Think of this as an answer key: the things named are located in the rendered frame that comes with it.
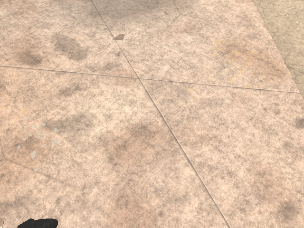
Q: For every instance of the robot left hand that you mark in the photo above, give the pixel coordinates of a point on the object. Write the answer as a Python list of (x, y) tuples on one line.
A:
[(39, 223)]

